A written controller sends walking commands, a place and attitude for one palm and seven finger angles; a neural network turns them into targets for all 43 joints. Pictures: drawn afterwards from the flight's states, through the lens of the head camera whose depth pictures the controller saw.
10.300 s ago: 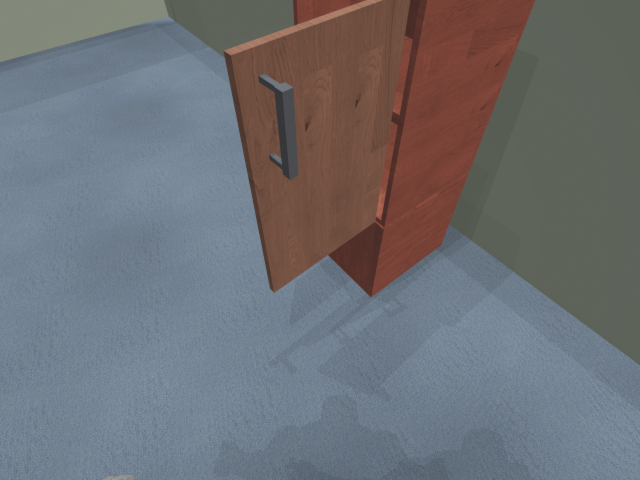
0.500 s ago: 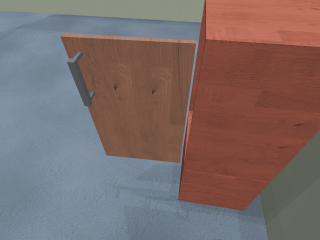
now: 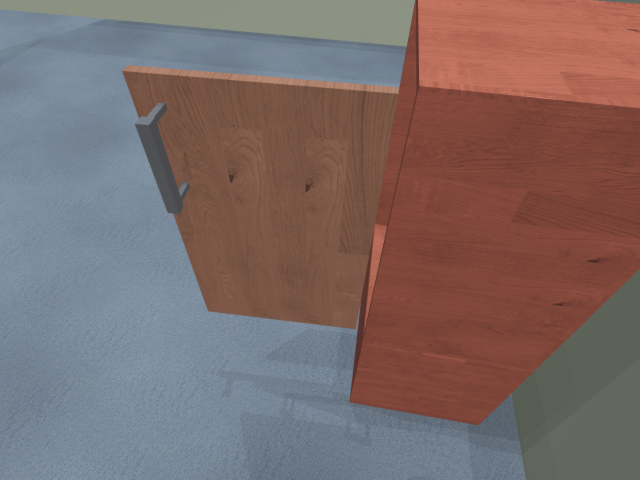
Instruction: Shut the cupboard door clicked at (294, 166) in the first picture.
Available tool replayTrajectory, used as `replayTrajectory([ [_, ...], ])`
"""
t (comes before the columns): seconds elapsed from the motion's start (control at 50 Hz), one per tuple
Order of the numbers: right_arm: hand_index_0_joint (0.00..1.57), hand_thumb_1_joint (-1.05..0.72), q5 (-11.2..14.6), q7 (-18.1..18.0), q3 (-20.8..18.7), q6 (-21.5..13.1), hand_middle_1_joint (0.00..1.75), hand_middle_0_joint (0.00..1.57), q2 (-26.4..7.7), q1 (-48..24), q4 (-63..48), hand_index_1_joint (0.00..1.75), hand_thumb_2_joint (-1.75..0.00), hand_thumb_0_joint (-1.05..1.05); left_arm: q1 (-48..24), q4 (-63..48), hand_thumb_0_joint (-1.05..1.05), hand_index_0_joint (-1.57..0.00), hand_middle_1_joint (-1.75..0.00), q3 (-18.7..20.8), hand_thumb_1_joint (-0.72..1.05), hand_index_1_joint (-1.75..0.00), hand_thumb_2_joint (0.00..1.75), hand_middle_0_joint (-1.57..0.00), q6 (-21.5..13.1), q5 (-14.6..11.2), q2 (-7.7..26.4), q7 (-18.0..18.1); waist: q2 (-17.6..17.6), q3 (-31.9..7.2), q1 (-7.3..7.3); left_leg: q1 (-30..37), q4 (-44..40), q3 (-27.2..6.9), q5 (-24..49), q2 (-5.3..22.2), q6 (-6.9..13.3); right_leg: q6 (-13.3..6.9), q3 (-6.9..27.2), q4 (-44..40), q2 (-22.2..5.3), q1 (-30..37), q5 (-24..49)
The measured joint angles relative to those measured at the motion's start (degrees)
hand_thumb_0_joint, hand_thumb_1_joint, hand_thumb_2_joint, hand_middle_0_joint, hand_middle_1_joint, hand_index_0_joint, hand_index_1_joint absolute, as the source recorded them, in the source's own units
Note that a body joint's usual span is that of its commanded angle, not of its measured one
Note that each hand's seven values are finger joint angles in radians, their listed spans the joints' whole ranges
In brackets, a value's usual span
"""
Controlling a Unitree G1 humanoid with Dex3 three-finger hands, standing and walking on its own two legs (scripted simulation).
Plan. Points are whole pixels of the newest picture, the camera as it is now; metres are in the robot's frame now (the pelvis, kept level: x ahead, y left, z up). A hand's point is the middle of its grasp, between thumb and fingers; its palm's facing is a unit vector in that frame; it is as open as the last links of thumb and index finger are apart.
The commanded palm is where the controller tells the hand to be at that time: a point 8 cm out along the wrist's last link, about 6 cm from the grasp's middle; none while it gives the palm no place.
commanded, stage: shuffle to correct the standing spot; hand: left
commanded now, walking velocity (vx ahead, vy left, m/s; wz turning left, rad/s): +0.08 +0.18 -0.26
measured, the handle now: (167, 161) +0.51 +0.27 +0.13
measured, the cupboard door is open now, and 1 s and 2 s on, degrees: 92 92 92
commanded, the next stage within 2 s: come to a stop and stand still in 0.36 s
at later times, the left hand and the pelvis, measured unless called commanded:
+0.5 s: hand out of the picture +0.07 +0.26 -0.19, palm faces +0.03 -0.96 -0.29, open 7.4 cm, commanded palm none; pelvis +0.04 +0.06 -0.02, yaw -2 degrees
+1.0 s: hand out of the picture +0.07 +0.26 -0.19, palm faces +0.00 -0.99 -0.16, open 7.3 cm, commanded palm none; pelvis +0.04 +0.09 +0.00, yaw -2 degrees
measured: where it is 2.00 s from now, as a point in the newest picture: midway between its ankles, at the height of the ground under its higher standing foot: outside the picture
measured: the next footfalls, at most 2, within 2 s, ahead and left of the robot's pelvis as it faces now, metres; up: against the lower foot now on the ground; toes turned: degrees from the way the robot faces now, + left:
right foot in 1.16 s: +0.03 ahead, -0.06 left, +0.00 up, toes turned -3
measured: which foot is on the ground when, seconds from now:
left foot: down 0.00-1.00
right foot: down 0.00-0.54, up 0.56-1.00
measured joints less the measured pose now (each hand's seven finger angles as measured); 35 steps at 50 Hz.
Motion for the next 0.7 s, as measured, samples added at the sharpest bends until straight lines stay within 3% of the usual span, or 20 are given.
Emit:
replayTrajectory([
  [0.24,0.2,-0.91,0.01,0.14,-0.73,0.48,0.3,0.2,-0.51,1.29,-2.24,0.3,-0.9,0.01,1.48,-1.12,0.0,-0.2,-0.3,1.81,0.91,-0.3,0.89,-0.2,1.32,0.44,0.96,0.39,-0.71,0.36,0.57,0.1,3.37,2.54,-4.34,-1.88,2.25,1.62,2.6,4.01,-2.01,-0.94,-3.76],
  [0.4,0.2,-0.9,-0.04,-0.2,-0.91,1.14,0.3,0.2,-0.65,0.97,-4.61,0.3,-0.9,0.01,-0.57,-3.43,0.0,-0.2,-0.3,2.46,0.91,-0.3,0.89,-0.2,1.92,0.3,1.93,1.05,0.2,1.84,0.84,-0.39,6.58,3.71,-7.31,-3.35,4.18,-0.48,2.56,9.25,-3.84,-2.63,-6.9],
  [0.46,0.2,-0.9,-0.06,-0.04,-1.26,1.76,0.3,0.2,-0.86,0.27,-5.58,0.3,-0.9,0.01,-1.11,-4.64,0.0,-0.2,-0.3,2.66,0.91,-0.3,0.89,-0.2,1.36,0.35,1.98,1.27,0.97,1.79,0.68,-1.96,9.21,3.73,-8.52,-3.41,3.83,2.81,2.51,8.91,-4.35,-2.67,-7.45],
  [0.52,0.2,-0.9,0.11,0.17,-1.7,2.12,0.3,0.2,-1.07,-0.86,-6.54,0.3,-0.9,0.01,-1.49,-5.82,0.0,-0.2,-0.3,3.03,0.91,-0.3,0.89,-0.2,0.83,0.71,2.23,1.62,0.55,2.16,0.68,-3.88,11.06,3.1,-9.84,-3.7,0.86,4.86,2.25,9.66,-5.51,-2.93,-7.87],
  [0.56,0.2,-0.9,0.09,0.25,-1.86,1.46,0.3,0.2,-0.85,-2.05,-6.81,0.3,-0.9,0.01,-1.73,-5.97,0.0,-0.2,-0.3,3.32,0.91,-0.3,0.89,-0.2,1.67,0.59,2.67,1.7,-0.95,2.82,0.96,-2.75,9.32,4.28,-8.09,-4.91,3.69,3.7,2.94,12.93,-6.68,-4.36,-7.68],
  [0.6,0.2,-0.91,-0.04,-0.22,-1.74,0.41,0.3,0.2,-0.73,-2.72,-7.38,0.3,-0.9,0.01,-2.2,-5.6,0.0,-0.2,-0.3,3.29,0.91,-0.3,0.89,-0.2,2.92,0.18,2.6,1.94,-0.74,3.28,0.75,-1.44,7.85,4.56,-7.42,-4.83,6.05,2.0,3.94,21.01,-5.04,-7.5,-11.78],
  [0.7,0.2,-0.91,-0.33,-1.44,-0.8,-0.58,0.3,0.2,0.59,-2.56,-7.06,0.3,-0.9,0.0,-3.64,-5.27,0.0,-0.2,-0.3,3.26,0.91,-0.3,0.89,-0.2,3.66,-0.04,2.32,1.67,-0.54,3.64,0.09,2.69,1.03,3.55,-3.96,-4.63,6.56,0.58,2.79,30.88,-1.03,-11.77,-10.18],
])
